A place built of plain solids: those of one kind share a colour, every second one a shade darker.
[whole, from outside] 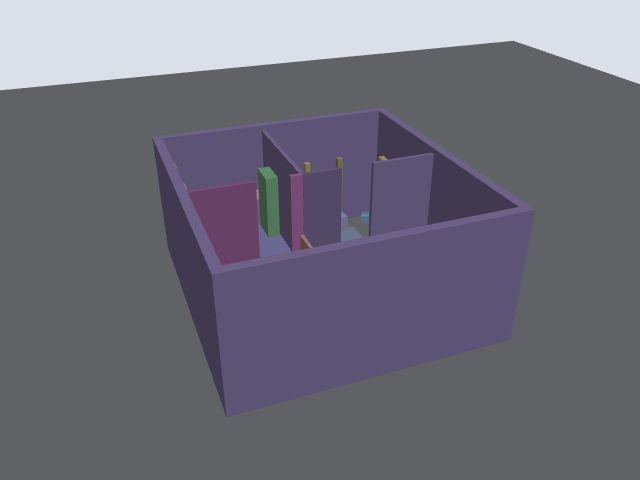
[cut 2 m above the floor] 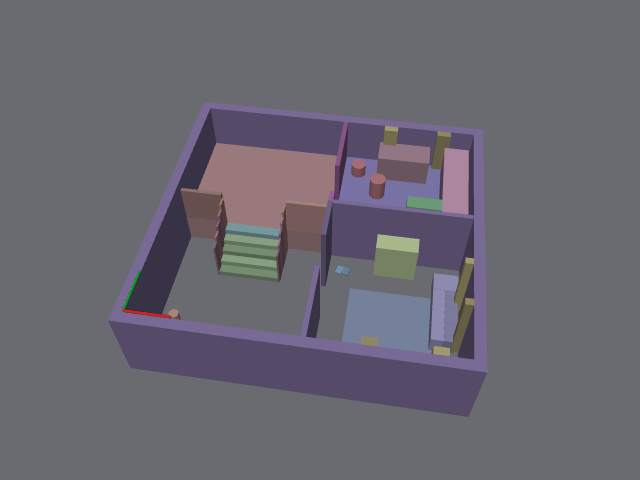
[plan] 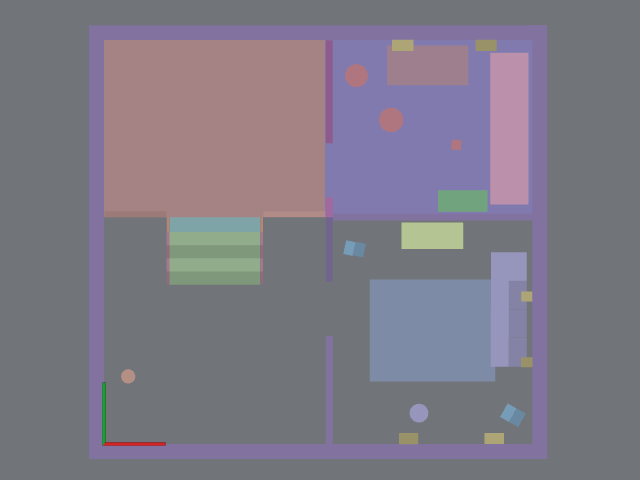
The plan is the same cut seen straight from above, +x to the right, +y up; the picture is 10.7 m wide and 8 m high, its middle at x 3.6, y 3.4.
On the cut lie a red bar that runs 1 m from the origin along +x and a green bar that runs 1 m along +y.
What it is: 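A home built round its stair; the hall at the stair's foot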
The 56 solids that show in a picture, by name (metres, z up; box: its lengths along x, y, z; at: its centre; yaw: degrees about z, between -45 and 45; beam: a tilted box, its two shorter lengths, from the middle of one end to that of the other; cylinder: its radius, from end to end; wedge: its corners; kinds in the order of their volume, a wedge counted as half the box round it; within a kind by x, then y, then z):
{
 "wall_1": {"box": [0.25, 7.23, 3.69], "at": [-0.12, 3.37, 1.8]},
 "wall_2": {"box": [7.64, 0.25, 3.69], "at": [3.57, -0.12, 1.8]},
 "wall_3": {"box": [7.64, 0.25, 3.69], "at": [3.57, 6.86, 1.8]},
 "wall_4": {"box": [0.12, 1.8, 3.54], "at": [3.75, 0.9, 1.72]},
 "wall_5": {"box": [0.12, 1.08, 3.54], "at": [3.75, 3.24, 1.72]},
 "wall_6": {"box": [3.32, 0.12, 3.54], "at": [5.48, 3.78, 1.72]},
 "wall_7": {"box": [0.25, 7.23, 3.69], "at": [7.26, 3.37, 1.8]},
 "raised_hall_1": {"box": [3.83, 3.08, 0.81], "at": [1.79, 5.32, 0.35]},
 "raised_kitchen_1": {"box": [3.58, 3.08, 0.81], "at": [5.47, 5.32, 0.35]},
 "kitchen_units_units_1": {"box": [0.62, 2.53, 0.89], "at": [6.77, 5.26, 1.15]},
 "curtains_1": {"box": [0.36, 0.19, 2.29], "at": [4.98, 6.64, 1.96]},
 "curtains_2": {"box": [0.33, 0.19, 2.25], "at": [5.08, 0.09, 1.18]},
 "curtains_3": {"box": [0.36, 0.19, 2.29], "at": [6.37, 6.64, 1.96]},
 "curtains_4": {"box": [0.33, 0.19, 2.25], "at": [6.5, 0.09, 1.18]},
 "curtains_5": {"box": [0.19, 0.17, 2.22], "at": [7.05, 1.36, 1.17]},
 "curtains_6": {"box": [0.19, 0.17, 2.22], "at": [7.05, 2.46, 1.17]},
 "slotfit_kitchen_wall_table_1": {"box": [1.36, 0.66, 0.8], "at": [5.39, 6.31, 1.11]},
 "raised_partition_1": {"box": [0.12, 0.33, 2.79], "at": [3.75, 3.95, 2.1]},
 "raised_partition_2": {"box": [0.12, 1.72, 2.79], "at": [3.75, 5.87, 2.1]},
 "slotfit_living_seat_1": {"cylinder": 0.16, "from": [5.25, 0.51, -0.05], "to": [5.25, 0.51, 0.5]},
 "slotfit_living_seat_2": {"box": [0.3, 0.48, 0.51], "at": [6.6, 1.53, 0.2]},
 "slotfit_living_seat_3": {"box": [0.3, 0.47, 0.51], "at": [6.6, 2.01, 0.2]},
 "slotfit_living_seat_4": {"box": [0.3, 0.47, 0.51], "at": [6.6, 2.48, 0.2]},
 "slotfit_living_seat_5": {"box": [0.6, 0.47, 0.51], "at": [6.75, 2.96, 0.2]},
 "slotfit_living_seat_6": {"box": [0.3, 0.48, 0.51], "at": [6.9, 1.53, 0.2]},
 "slotfit_living_seat_7": {"box": [0.3, 0.47, 0.51], "at": [6.9, 2.01, 0.2]},
 "slotfit_living_seat_8": {"box": [0.3, 0.47, 0.51], "at": [6.9, 2.48, 0.2]},
 "slotfit_kitchen_storage_1": {"box": [0.83, 0.36, 1.94], "at": [5.98, 4.05, 1.68]},
 "step_1": {"box": [1.51, 0.22, 0.2], "at": [1.85, 2.77, 0.05]},
 "step_2": {"box": [1.51, 0.22, 0.35], "at": [1.85, 2.99, 0.13]},
 "step_3": {"box": [1.51, 0.22, 0.5], "at": [1.85, 3.2, 0.2]},
 "step_4": {"box": [1.51, 0.22, 0.66], "at": [1.85, 3.42, 0.28]},
 "slotfit_living_storage_1": {"box": [1.03, 0.44, 1.15], "at": [5.47, 3.47, 0.53]},
 "head_1": {"box": [1.51, 0.25, 0.81], "at": [1.85, 3.66, 0.35]},
 "well_guard_1": {"box": [1.03, 0.1, 1.05], "at": [0.52, 3.83, 1.23]},
 "well_guard_2": {"box": [1.03, 0.1, 1.05], "at": [3.17, 3.83, 1.23]},
 "laid_rug_rug_living_1": {"box": [2.09, 1.7, 0.05], "at": [5.48, 1.89, -0.02]},
 "clutter_kitchen_1": {"cylinder": 0.19, "from": [4.21, 6.14, 0.71], "to": [4.21, 6.14, 1.08]},
 "clutter_kitchen_2": {"cylinder": 0.2, "from": [4.79, 5.4, 0.71], "to": [4.79, 5.4, 1.32]},
 "clutter_kitchen_3": {"box": [0.17, 0.17, 0.1], "at": [5.87, 4.98, 0.76], "yaw": -5.2},
 "guard_1": {"box": [0.05, 0.22, 1.1], "at": [1.07, 2.77, 0.5]},
 "guard_2": {"box": [0.05, 0.22, 1.25], "at": [1.07, 2.99, 0.58]},
 "guard_3": {"box": [0.05, 0.22, 1.4], "at": [1.07, 3.2, 0.65]},
 "guard_4": {"box": [0.05, 0.22, 1.56], "at": [1.07, 3.42, 0.73]},
 "guard_5": {"box": [0.05, 0.22, 1.1], "at": [2.63, 2.77, 0.5]},
 "guard_6": {"box": [0.05, 0.22, 1.25], "at": [2.63, 2.99, 0.58]},
 "guard_7": {"box": [0.05, 0.22, 1.4], "at": [2.63, 3.2, 0.65]},
 "guard_8": {"box": [0.05, 0.22, 1.56], "at": [2.63, 3.42, 0.73]},
 "kitchen_units_worktop_1": {"box": [0.64, 2.53, 0.04], "at": [6.76, 5.26, 1.62]},
 "head_guard_1": {"box": [0.05, 0.25, 1.71], "at": [1.07, 3.66, 0.8]},
 "head_guard_2": {"box": [0.05, 0.25, 1.71], "at": [2.63, 3.66, 0.8]},
 "clutter_living_1": {"box": [0.16, 0.24, 0.09], "at": [4.09, 3.27, -0.01], "yaw": -11.9},
 "clutter_living_2": {"box": [0.17, 0.23, 0.09], "at": [4.26, 3.24, -0.01], "yaw": -11.9},
 "clutter_living_3": {"box": [0.17, 0.26, 0.28], "at": [6.74, 0.52, 0.09], "yaw": -29.3},
 "clutter_living_4": {"box": [0.17, 0.26, 0.28], "at": [6.89, 0.44, 0.09], "yaw": -29.3},
 "slotfit_hallpiece_corner_1": {"cylinder": 0.12, "from": [0.4, 1.13, -0.05], "to": [0.4, 1.13, 0.35]}
}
